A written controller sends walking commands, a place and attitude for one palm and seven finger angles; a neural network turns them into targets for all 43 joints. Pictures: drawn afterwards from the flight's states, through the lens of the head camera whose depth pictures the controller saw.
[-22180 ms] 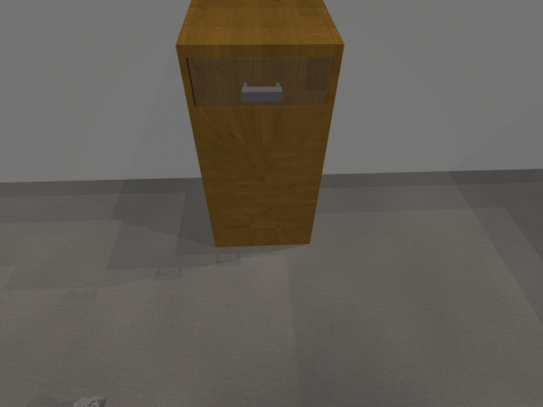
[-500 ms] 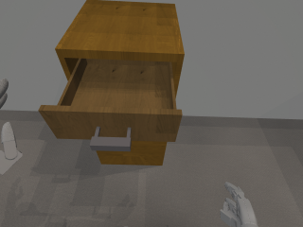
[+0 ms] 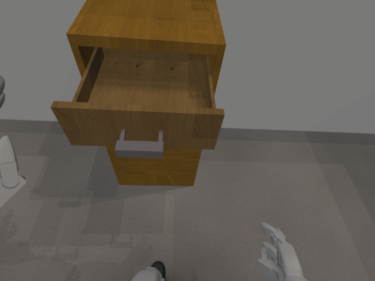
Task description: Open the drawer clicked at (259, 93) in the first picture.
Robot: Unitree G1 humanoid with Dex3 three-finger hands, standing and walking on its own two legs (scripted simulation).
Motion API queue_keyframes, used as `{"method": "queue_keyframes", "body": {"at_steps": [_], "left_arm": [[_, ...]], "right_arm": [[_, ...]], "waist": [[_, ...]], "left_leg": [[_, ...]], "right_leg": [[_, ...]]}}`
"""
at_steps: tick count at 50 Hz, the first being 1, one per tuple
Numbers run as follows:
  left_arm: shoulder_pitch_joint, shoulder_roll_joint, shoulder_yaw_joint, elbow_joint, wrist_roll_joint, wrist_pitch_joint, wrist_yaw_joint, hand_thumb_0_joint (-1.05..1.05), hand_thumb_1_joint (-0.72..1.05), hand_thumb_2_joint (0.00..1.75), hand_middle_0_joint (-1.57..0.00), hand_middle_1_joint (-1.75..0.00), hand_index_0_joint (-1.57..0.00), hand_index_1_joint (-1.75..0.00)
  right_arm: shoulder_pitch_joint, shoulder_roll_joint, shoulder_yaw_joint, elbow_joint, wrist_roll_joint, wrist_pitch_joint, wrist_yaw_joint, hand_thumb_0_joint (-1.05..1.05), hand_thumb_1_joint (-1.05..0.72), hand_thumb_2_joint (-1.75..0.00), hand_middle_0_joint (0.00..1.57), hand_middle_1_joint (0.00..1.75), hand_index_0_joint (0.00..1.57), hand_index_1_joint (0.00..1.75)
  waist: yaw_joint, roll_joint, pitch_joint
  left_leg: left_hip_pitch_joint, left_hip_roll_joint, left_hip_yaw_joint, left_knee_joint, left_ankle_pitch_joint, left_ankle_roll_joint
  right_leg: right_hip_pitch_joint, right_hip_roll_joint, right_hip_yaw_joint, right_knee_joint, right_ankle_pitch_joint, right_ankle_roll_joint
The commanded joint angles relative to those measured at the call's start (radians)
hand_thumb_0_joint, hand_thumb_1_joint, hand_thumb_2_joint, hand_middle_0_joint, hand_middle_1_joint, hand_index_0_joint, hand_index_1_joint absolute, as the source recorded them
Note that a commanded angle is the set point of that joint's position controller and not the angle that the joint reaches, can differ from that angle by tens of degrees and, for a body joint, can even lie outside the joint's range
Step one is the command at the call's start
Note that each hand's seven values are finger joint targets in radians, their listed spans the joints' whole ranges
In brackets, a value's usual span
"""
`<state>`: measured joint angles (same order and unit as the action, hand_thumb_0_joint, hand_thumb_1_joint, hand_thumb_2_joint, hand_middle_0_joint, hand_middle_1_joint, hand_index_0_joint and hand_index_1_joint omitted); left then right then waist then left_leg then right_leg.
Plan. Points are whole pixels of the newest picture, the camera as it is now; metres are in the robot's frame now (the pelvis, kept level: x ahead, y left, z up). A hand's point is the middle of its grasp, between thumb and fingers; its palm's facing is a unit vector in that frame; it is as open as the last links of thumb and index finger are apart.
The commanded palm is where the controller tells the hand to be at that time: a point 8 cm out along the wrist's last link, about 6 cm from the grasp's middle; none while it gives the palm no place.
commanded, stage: step back with the hand held close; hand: left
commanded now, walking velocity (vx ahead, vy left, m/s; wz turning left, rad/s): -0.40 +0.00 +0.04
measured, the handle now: (141, 141) +0.41 +0.15 +0.03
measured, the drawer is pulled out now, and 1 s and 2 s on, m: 0.24 0.24 0.24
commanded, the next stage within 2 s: stop stepping back and stand still in 0.20 s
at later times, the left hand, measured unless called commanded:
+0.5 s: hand out of the picture +0.04 +0.19 +0.22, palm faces +0.35 -0.76 -0.54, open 7.4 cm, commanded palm -0.02 +0.25 +0.22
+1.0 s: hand out of the picture -0.06 +0.21 +0.21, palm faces +0.52 -0.72 -0.46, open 7.4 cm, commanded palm -0.12 +0.25 +0.22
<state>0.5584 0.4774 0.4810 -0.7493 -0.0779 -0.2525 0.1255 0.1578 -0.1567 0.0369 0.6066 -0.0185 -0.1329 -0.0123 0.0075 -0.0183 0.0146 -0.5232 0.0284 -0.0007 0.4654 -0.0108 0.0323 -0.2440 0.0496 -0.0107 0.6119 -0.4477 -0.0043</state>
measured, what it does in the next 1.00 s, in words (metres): walks backwards: right foot, then left foot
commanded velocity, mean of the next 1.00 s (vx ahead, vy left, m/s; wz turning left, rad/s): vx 0.06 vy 0.04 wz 0.01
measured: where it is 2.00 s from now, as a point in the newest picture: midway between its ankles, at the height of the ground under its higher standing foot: outside the picture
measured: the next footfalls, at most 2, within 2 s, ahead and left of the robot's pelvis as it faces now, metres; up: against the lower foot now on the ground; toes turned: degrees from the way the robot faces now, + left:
right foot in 0.04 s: -0.04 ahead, -0.12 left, +0.00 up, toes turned -1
left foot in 0.22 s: +0.03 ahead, +0.08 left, +0.00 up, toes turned +2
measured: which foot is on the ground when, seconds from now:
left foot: down 0.00-0.06, up 0.08-0.20, down 0.22-0.48, up 0.50-0.74, down 0.76-1.00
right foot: up 0.00-0.02, down 0.04-0.24, up 0.26-0.46, down 0.48-1.00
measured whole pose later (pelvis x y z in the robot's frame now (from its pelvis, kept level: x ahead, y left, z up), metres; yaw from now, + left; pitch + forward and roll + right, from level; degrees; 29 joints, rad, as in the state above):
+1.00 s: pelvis -0.22 -0.05 +0.00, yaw +6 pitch -1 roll +0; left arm 0.55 0.41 0.43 -0.59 -0.02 -0.25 0.15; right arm 0.26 -0.22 -0.02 0.67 0.01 -0.10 -0.04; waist -0.01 0.01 -0.03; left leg -0.38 0.01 0.00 0.90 -0.41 0.02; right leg -0.32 0.01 -0.10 0.60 -0.26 -0.07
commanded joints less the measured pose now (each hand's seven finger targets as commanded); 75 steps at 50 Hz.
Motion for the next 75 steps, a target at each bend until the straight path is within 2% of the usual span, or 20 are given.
{"method": "queue_keyframes", "body": {"at_steps": [1,4,8,10,12,16,22,26,29,35,40,43,47,54,57,63,67,69,70,75], "left_arm": [[0.025,0.198,0.164,-0.199,-0.023,-0.073,-0.013,0.0,0.9,0.9,-0.2,-0.3,-0.2,-0.3],[0.027,0.164,0.122,-0.143,-0.033,-0.072,-0.013,0.0,0.9,0.9,-0.2,-0.3,-0.2,-0.3],[0.022,0.131,0.117,-0.058,0.011,-0.026,0.004,0.0,0.9,0.9,-0.2,-0.3,-0.2,-0.3],[-0.015,0.126,0.079,-0.122,0.004,-0.029,0.009,0.0,0.9,0.9,-0.2,-0.3,-0.2,-0.3],[-0.009,0.095,0.047,-0.121,0.001,-0.045,0.005,0.0,0.9,0.9,-0.2,-0.3,-0.2,-0.3],[0.041,0.139,0.092,-0.288,0.005,-0.034,0.018,0.0,0.9,0.9,-0.2,-0.3,-0.2,-0.3],[0.105,0.133,0.133,-0.206,0.007,0.025,0.05,0.0,0.9,0.9,-0.2,-0.3,-0.2,-0.3],[-0.051,0.155,0.128,-0.097,0.005,0.03,0.039,0.0,0.9,0.9,-0.2,-0.3,-0.2,-0.3],[-0.058,0.083,0.041,0.044,0.023,0.031,0.019,0.0,0.9,0.9,-0.2,-0.3,-0.2,-0.3],[-0.047,0.074,0.007,-0.047,0.059,-0.009,0.052,0.0,0.9,0.9,-0.2,-0.3,-0.2,-0.3],[-0.018,0.133,0.077,-0.173,0.06,-0.025,0.063,0.0,0.9,0.9,-0.2,-0.3,-0.2,-0.3],[0.0,0.111,0.081,-0.067,0.058,-0.012,0.061,0.0,0.9,0.9,-0.2,-0.3,-0.2,-0.3],[-0.06,0.088,0.055,0.044,0.049,-0.034,0.044,0.0,0.9,0.9,-0.2,-0.3,-0.2,-0.3],[-0.078,0.066,0.003,-0.066,0.055,-0.039,0.048,0.0,0.9,0.9,-0.2,-0.3,-0.2,-0.3],[-0.099,0.077,0.02,-0.169,0.051,-0.045,0.066,0.0,0.9,0.9,-0.2,-0.3,-0.2,-0.3],[0.015,0.086,0.059,-0.061,0.048,-0.012,0.061,0.0,0.9,0.9,-0.2,-0.3,-0.2,-0.3],[0.023,0.087,0.054,-0.038,0.024,-0.013,0.05,0.0,0.9,0.9,-0.2,-0.3,-0.2,-0.3],[0.04,0.084,0.052,-0.054,0.024,-0.014,0.054,0.0,0.9,0.9,-0.2,-0.3,-0.2,-0.3],[-0.094,-0.087,-0.355,0.809,0.142,0.155,-0.083,0.0,0.9,0.9,-0.2,-0.3,-0.2,-0.3],[-0.182,-0.181,-0.399,1.021,0.113,0.255,-0.115,0.0,0.9,0.9,-0.2,-0.3,-0.2,-0.3]], "right_arm": [[-0.081,-0.177,-0.076,-0.133,0.009,-0.028,-0.011,0.0,-0.9,-0.9,0.2,0.3,0.2,0.3],[-0.101,-0.173,-0.098,-0.146,0.063,-0.013,-0.03,0.0,-0.9,-0.9,0.2,0.3,0.2,0.3],[-0.146,-0.111,-0.034,-0.158,0.039,0.04,-0.06,0.0,-0.9,-0.9,0.2,0.3,0.2,0.3],[-0.115,-0.161,-0.065,-0.16,0.044,0.042,-0.065,0.0,-0.9,-0.9,0.2,0.3,0.2,0.3],[-0.053,-0.182,-0.103,-0.153,0.046,0.014,-0.031,0.0,-0.9,-0.9,0.2,0.3,0.2,0.3],[-0.021,-0.173,-0.108,-0.156,0.023,-0.026,-0.01,0.0,-0.9,-0.9,0.2,0.3,0.2,0.3],[-0.07,-0.17,-0.077,-0.207,0.035,0.002,-0.025,0.0,-0.9,-0.9,0.2,0.3,0.2,0.3],[-0.042,-0.175,-0.096,-0.154,0.04,0.03,-0.035,0.0,-0.9,-0.9,0.2,0.3,0.2,0.3],[-0.057,-0.17,-0.086,-0.133,0.028,0.038,-0.049,0.0,-0.9,-0.9,0.2,0.3,0.2,0.3],[-0.023,-0.155,-0.075,-0.135,0.017,-0.031,-0.061,0.0,-0.9,-0.9,0.2,0.3,0.2,0.3],[-0.014,-0.17,-0.082,-0.151,0.029,-0.043,-0.046,0.0,-0.9,-0.9,0.2,0.3,0.2,0.3],[-0.015,-0.175,-0.082,-0.132,0.037,-0.056,-0.045,0.0,-0.9,-0.9,0.2,0.3,0.2,0.3],[0.002,-0.185,-0.12,-0.116,0.034,-0.026,-0.038,0.0,-0.9,-0.9,0.2,0.3,0.2,0.3],[-0.024,-0.141,-0.073,-0.134,0.013,-0.007,-0.054,0.0,-0.9,-0.9,0.2,0.3,0.2,0.3],[-0.017,-0.18,-0.077,-0.155,0.009,-0.023,-0.049,0.0,-0.9,-0.9,0.2,0.3,0.2,0.3],[-0.022,-0.15,-0.066,-0.131,0.028,-0.046,-0.033,0.0,-0.9,-0.9,0.2,0.3,0.2,0.3],[-0.02,-0.151,-0.087,-0.127,0.038,-0.021,-0.019,0.0,-0.9,-0.9,0.2,0.3,0.2,0.3],[-0.03,-0.139,-0.08,-0.134,0.037,0.0,-0.018,0.0,-0.9,-0.9,0.2,0.3,0.2,0.3],[-0.05,-0.267,-0.13,0.132,0.018,-0.045,0.052,0.0,-0.9,-0.9,0.2,0.3,0.2,0.3],[0.06,-0.195,-0.088,0.109,0.0,0.08,0.012,0.0,-0.9,-0.9,0.2,0.3,0.2,0.3]], "waist": [[0.012,0.18,-0.268],[-0.001,-0.194,-0.178],[-0.034,-0.079,-0.082],[-0.035,0.058,-0.149],[-0.015,0.197,-0.232],[-0.012,0.194,-0.299],[-0.01,0.29,-0.11],[-0.034,-0.249,-0.063],[-0.058,-0.096,0.01],[-0.027,-0.1,-0.079],[-0.024,0.31,-0.038],[-0.011,0.182,0.014],[-0.027,-0.189,-0.01],[-0.034,-0.047,-0.031],[-0.018,0.258,-0.029],[-0.013,0.122,-0.031],[-0.036,-0.082,-0.078],[-0.03,-0.087,-0.094],[-0.066,-0.033,-0.069],[-0.02,-0.176,-0.08]], "left_leg": [[0.297,0.134,-0.147,-0.056,-0.046,0.011],[0.255,-0.072,-0.005,0.53,-0.366,-0.071],[0.026,-0.038,0.004,0.133,-0.354,-0.06],[0.258,0.088,-0.064,-0.123,0.35,-0.016],[0.487,0.296,-0.205,-0.072,0.719,0.074],[0.424,0.262,-0.2,-0.072,0.434,0.111],[-0.083,0.098,-0.099,-0.237,-0.689,0.003],[0.047,-0.066,-0.049,0.762,-0.384,-0.06],[0.051,0.008,-0.028,0.669,-0.296,-0.037],[0.265,-0.031,0.102,-0.061,-0.414,0.033],[0.146,0.222,-0.244,-0.255,-0.623,0.126],[0.014,0.164,-0.125,-0.116,-0.546,0.091],[-0.061,-0.028,-0.004,0.571,-0.469,-0.007],[0.358,-0.009,0.073,0.038,-0.335,0.014],[0.321,0.236,-0.31,-0.244,-0.502,0.103],[0.145,0.151,-0.092,-0.083,-0.228,0.054],[0.194,0.002,0.012,0.166,-0.24,-0.029],[0.192,0.001,-0.004,0.151,-0.276,-0.027],[0.123,0.063,-0.05,0.307,-0.21,-0.023],[0.234,0.088,-0.121,0.116,0.043,0.038]], "right_leg": [[0.07,-0.037,-0.01,-0.312,0.209,-0.038],[-0.193,-0.371,0.198,-0.37,0.425,-0.167],[0.106,-0.253,0.044,-0.099,1.092,-0.079],[0.04,-0.124,-0.022,0.043,0.798,0.015],[-0.175,-0.038,0.043,0.237,-0.043,-0.003],[-0.182,-0.019,0.053,0.366,-0.062,0.025],[0.236,0.014,-0.136,-0.046,-0.004,-0.011],[-0.276,-0.438,0.452,-0.538,-0.258,-0.196],[-0.313,-0.334,0.18,-0.444,-0.195,-0.108],[-0.037,-0.272,0.165,-0.347,-0.167,-0.083],[-0.07,-0.053,-0.064,0.149,0.003,0.011],[0.075,-0.048,-0.052,-0.008,0.087,0.008],[0.01,-0.388,0.56,-0.468,-0.23,-0.148],[-0.198,-0.251,0.163,-0.349,-0.159,-0.103],[-0.194,-0.039,-0.015,0.067,0.01,-0.002],[0.071,-0.055,-0.014,-0.133,0.202,0.016],[0.058,-0.257,0.29,-0.326,0.386,-0.072],[0.1,-0.274,0.253,-0.318,0.45,-0.087],[-0.017,-0.323,0.123,-0.118,0.713,-0.109],[-0.065,-0.151,0.043,-0.068,0.434,-0.043]]}}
